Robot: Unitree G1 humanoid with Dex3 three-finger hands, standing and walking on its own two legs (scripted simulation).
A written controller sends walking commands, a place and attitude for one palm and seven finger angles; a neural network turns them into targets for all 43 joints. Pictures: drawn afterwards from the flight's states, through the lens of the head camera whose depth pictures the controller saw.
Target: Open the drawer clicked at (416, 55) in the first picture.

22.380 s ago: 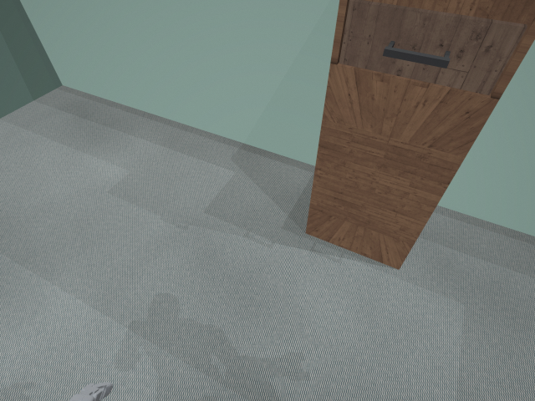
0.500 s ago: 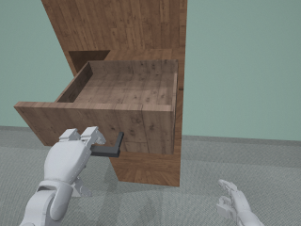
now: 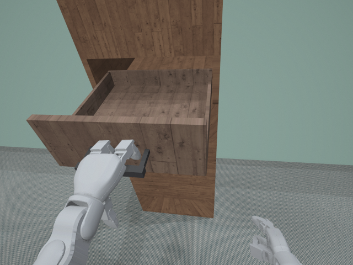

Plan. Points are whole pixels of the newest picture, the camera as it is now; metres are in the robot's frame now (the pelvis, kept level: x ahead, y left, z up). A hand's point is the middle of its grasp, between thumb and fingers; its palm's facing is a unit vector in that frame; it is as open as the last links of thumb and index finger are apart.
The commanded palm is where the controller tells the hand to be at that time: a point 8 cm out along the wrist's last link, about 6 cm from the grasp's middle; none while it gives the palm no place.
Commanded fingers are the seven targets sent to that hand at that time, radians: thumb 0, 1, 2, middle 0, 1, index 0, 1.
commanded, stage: lift the hand off the handle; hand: left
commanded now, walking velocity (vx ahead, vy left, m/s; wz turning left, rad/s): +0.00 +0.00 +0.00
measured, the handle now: (113, 161) +0.27 +0.19 +0.14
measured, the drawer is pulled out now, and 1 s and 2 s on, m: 0.30 0.30 0.30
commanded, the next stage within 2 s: draw the hand back to the body in 1.16 s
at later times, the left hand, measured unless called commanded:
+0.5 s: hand (106, 161) +0.24 +0.17 +0.18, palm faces +0.17 -0.09 -0.98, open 13.5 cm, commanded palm +0.20 +0.18 +0.26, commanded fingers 0.00 -0.50 0.30 -0.30 -1.20 -0.30 -1.20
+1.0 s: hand (89, 112) +0.26 +0.18 +0.28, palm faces +0.38 -0.10 -0.92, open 13.8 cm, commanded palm +0.20 +0.18 +0.33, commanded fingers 0.00 -0.50 0.30 -0.30 -1.20 -0.30 -1.20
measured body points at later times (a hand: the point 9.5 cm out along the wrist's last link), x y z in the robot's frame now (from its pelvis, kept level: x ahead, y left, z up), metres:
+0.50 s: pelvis +0.00 -0.01 +0.00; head -0.04 -0.08 +0.45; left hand +0.23 +0.18 +0.23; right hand +0.25 -0.19 -0.08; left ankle +0.05 +0.09 -0.74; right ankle +0.00 -0.09 -0.74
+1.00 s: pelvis -0.01 -0.01 +0.00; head -0.05 -0.08 +0.45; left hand +0.24 +0.18 +0.33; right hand +0.25 -0.18 -0.07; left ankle +0.05 +0.09 -0.74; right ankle +0.00 -0.09 -0.74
